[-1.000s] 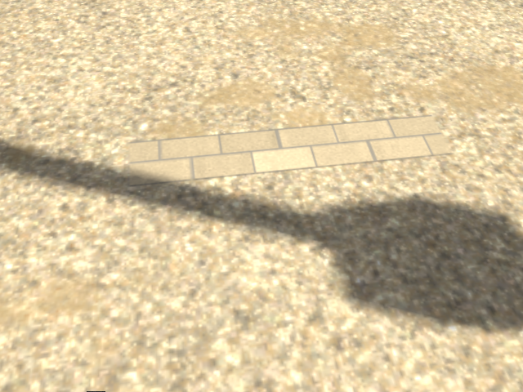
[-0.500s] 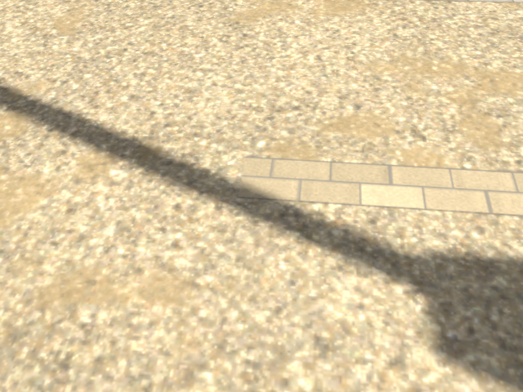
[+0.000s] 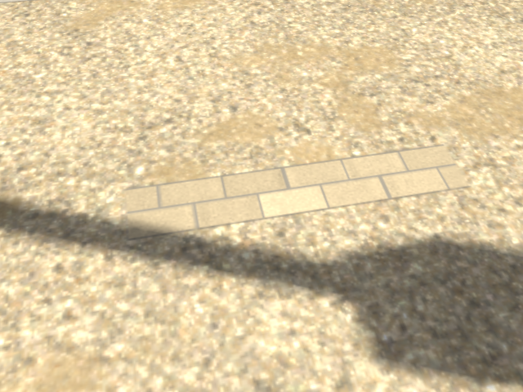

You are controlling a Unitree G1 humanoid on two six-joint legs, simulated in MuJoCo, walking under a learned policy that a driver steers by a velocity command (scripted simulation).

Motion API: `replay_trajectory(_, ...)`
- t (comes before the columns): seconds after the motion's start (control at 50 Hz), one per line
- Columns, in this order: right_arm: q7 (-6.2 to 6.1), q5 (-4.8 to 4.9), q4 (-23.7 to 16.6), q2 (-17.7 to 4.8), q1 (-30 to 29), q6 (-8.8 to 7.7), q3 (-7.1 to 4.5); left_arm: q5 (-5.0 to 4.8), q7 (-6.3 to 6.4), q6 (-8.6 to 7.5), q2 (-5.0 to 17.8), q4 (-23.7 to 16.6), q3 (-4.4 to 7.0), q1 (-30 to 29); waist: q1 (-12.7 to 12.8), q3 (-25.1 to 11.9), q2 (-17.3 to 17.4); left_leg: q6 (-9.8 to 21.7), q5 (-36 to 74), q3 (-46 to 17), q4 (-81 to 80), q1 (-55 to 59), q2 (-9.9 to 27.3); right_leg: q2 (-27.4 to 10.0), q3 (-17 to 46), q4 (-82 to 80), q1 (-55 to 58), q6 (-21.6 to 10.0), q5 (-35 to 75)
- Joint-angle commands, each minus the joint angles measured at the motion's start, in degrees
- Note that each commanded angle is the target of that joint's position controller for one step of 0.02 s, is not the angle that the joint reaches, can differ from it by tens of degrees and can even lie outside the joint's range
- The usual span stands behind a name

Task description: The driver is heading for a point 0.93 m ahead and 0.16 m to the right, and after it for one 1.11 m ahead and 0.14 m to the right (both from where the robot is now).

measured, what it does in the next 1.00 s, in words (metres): walks ahead, turning right: right foot, then left foot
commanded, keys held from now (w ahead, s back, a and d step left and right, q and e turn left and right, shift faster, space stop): w+e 0.52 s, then w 0.48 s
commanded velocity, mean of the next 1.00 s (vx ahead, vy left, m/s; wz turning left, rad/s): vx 0.50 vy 0.00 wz -0.41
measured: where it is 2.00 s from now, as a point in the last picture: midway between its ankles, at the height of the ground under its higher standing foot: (315, 194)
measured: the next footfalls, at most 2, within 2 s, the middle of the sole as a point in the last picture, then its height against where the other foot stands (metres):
right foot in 0.12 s outside the picture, level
left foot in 0.58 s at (224, 366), level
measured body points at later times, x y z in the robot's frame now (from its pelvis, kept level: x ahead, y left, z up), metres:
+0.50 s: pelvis +0.29 -0.02 +0.01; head +0.32 -0.04 +0.45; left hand +0.43 +0.25 -0.10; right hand +0.44 -0.31 -0.07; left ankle +0.50 +0.10 -0.69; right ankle +0.20 -0.09 -0.73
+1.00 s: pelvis +0.54 -0.08 +0.01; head +0.56 -0.09 +0.46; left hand +0.85 +0.01 -0.06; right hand +0.41 -0.33 -0.11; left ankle +0.50 +0.07 -0.73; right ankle +0.62 -0.26 -0.71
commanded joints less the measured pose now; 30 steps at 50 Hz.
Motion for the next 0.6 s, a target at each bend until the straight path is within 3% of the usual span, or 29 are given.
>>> replay_trajectory(0.02, -0.84, 0.43, -2.4, -11.6, 0.1, 0.36, -2.54, -0.18, -1.46, -1.36, 2.4, -7.8, 0.07, -8.8, 1.0, 4.6, 6.2, 3.7, 50.4, -1.3, 2.6, -2.1, 16.5, 2.2, -4.6, -4.3, 1.1, -2.6, -3.2)
replay_trajectory(0.06, -1.51, 0.54, -2.9, -13.4, -0.7, 1.40, -3.09, -0.04, -1.56, -0.80, 4.6, -7.8, 1.03, -5.2, 4.4, 0.0, 8.8, 3.4, 70.4, -0.2, 11.6, 1.1, 17.1, 5.6, -7.3, -3.7, 7.3, -5.1, -9.3)
replay_trajectory(0.08, -1.73, 0.36, -3.4, -14.2, -1.5, 1.94, -3.34, -0.18, -1.34, -0.46, 6.7, -6.8, 2.06, 0.6, 7.7, -3.7, 9.5, 3.4, 75.0, -0.3, 19.7, 0.4, 17.2, 7.1, -7.4, -3.8, 14.3, -6.6, -11.1)
replay_trajectory(0.1, -1.75, 0.65, -4.2, -14.3, -3.1, 2.12, -3.40, -0.20, -0.58, -0.25, 9.7, -4.8, 3.66, 9.3, 12.6, -8.2, 8.0, 2.7, 72.2, 0.3, 31.5, -5.2, 15.8, 8.4, -6.1, -7.8, 27.7, -8.9, -8.2)
replay_trajectory(0.12, -1.66, 0.27, -5.6, -13.0, -3.0, 1.42, -2.83, 0.04, 0.88, 0.57, 13.1, -3.0, 5.01, 17.6, 16.1, -13.2, 2.4, 1.0, 49.5, -0.3, 48.7, -19.7, 12.4, 2.2, 4.7, -9.7, 45.8, -11.8, -8.1)
replay_trajectory(0.14, -0.05, -1.01, -8.3, -3.9, 3.9, -0.40, 0.10, -0.16, 1.56, 0.29, 18.1, -4.8, 5.56, 14.2, 7.9, -20.2, -13.4, -2.8, -11.1, -5.9, 73.6, -46.1, -1.1, -14.9, 38.7, -13.0, 66.8, -24.7, -12.0)
replay_trajectory(0.16, 1.18, 0.73, -9.5, -10.0, -1.5, -3.00, -1.08, 0.43, 1.80, -0.10, 13.4, -5.0, 4.48, 15.7, 12.5, -25.8, -5.4, -1.7, -10.5, -18.8, 77.5, -51.7, -0.2, -16.8, 48.0, -21.8, 65.9, -25.4, -22.1)
replay_trajectory(0.18, 1.51, 3.00, -12.2, -11.5, -8.3, -3.84, -1.49, 0.93, 1.92, -0.63, 11.0, -4.6, 3.70, 13.6, 11.9, -15.8, -1.7, -0.4, -5.3, -18.7, 73.5, -53.8, 2.8, -14.2, 38.9, -23.7, 57.7, -21.1, -21.9)
replay_trajectory(0.2, 1.21, 2.38, -13.1, -10.2, -9.8, -4.05, -1.11, 0.64, 1.68, -1.07, 9.8, -4.6, 3.27, 9.6, 8.1, -8.0, 4.7, -0.4, -1.8, -17.6, 66.9, -52.3, 5.2, -11.4, 32.1, -24.9, 46.8, -18.7, -15.7)
replay_trajectory(0.22, 0.74, 0.90, -12.4, -10.1, -9.3, -3.54, -1.39, 0.63, 1.70, -1.45, 8.1, -5.2, 2.75, 6.2, 5.8, -5.9, 5.4, -1.0, 0.0, -17.2, 61.9, -49.1, 7.1, -9.0, 27.3, -25.4, 40.4, -17.3, -9.9)
replay_trajectory(0.24, 0.75, 0.20, -12.1, -10.3, -7.8, -2.74, -1.61, 1.23, 1.91, -1.53, 7.9, -5.9, 2.58, 4.2, 3.9, -4.0, 3.7, -1.8, 1.3, -17.1, 60.1, -45.3, 8.0, -7.1, 24.4, -26.8, 34.4, -17.2, -5.8)
replay_trajectory(0.26, 0.74, -0.33, -12.0, -10.2, -6.9, -1.99, -1.71, 1.19, 2.07, -1.59, 7.9, -5.8, 2.62, 3.2, 2.9, -3.1, 2.6, -2.9, 2.0, -16.6, 58.0, -43.4, 8.4, -6.0, 22.9, -27.9, 30.6, -17.2, -3.7)
replay_trajectory(0.3, 0.51, -1.08, -12.3, -8.9, -7.1, -1.02, -1.34, 0.80, 2.51, -1.88, 8.6, -4.7, 2.74, 3.8, 2.5, -2.3, 1.9, -5.1, 4.0, -14.7, 53.1, -41.9, 8.5, -4.8, 18.9, -28.4, 24.9, -17.1, 1.9)
replay_trajectory(0.34, 0.22, -1.37, -14.0, -7.4, -11.6, -0.70, -0.68, 0.74, 3.18, -1.66, 10.0, -3.6, 3.07, 5.1, 3.8, -1.1, 1.1, -6.7, 9.9, -13.5, 45.3, -41.7, 7.8, -2.7, 15.7, -28.1, 21.4, -15.9, 2.4)
replay_trajectory(0.4, 0.51, -0.88, -15.7, -5.6, -19.4, -1.02, 0.13, 0.04, 3.77, -0.86, 10.7, -2.2, 3.22, 7.8, 7.4, -1.3, -0.7, -6.9, 21.8, -12.8, 30.3, -37.3, 4.8, 0.4, 13.7, -25.8, 19.9, -12.4, -4.2)
replay_trajectory(0.46, 1.21, 0.42, -17.1, -7.0, -23.7, -1.64, -0.32, -0.39, 3.89, -0.27, 11.4, -0.7, 3.38, 11.0, 9.3, -2.4, -2.2, -6.5, 23.6, -14.0, 23.2, -34.9, 2.6, -1.2, 18.1, -22.9, 23.6, -11.3, -9.2)
replay_trajectory(0.52, 1.73, 0.89, -17.2, -9.7, -22.6, -2.30, -1.71, -0.36, 4.02, 0.12, 10.7, -0.3, 3.17, 11.2, 7.8, -3.2, -4.4, -4.3, 17.4, -15.9, 19.0, -32.5, 2.2, -3.7, 24.4, -17.5, 29.4, -9.8, -11.8)
replay_trajectory(0.56, 1.60, 0.61, -15.3, -10.9, -15.0, -2.78, -2.80, 0.20, 3.94, 0.23, 8.5, -0.1, 2.48, 10.6, 3.9, -5.4, -5.4, -1.2, 16.2, -14.0, 15.6, -23.0, 2.5, -2.4, 23.4, -11.3, 29.6, -7.6, -8.6)
replay_trajectory(0.58, 1.24, -0.52, -14.7, -13.0, -8.2, -3.13, -3.53, 0.74, 3.65, -0.06, 5.0, -0.5, 1.20, 11.3, 1.0, -11.5, -1.8, 2.5, 14.5, -19.8, 16.0, -11.2, 9.2, 0.6, 19.7, 1.1, 26.0, -5.5, -10.5)
replay_trajectory(0.6, 1.20, -1.78, -12.9, -18.1, -1.6, -2.63, -4.90, -0.28, 3.60, -0.64, 1.6, -1.3, 0.00, 18.4, 2.2, -19.3, 13.9, 11.9, 3.6, -43.2, 12.5, 8.2, 21.5, 8.9, 10.9, 20.5, 7.9, -0.8, -25.5)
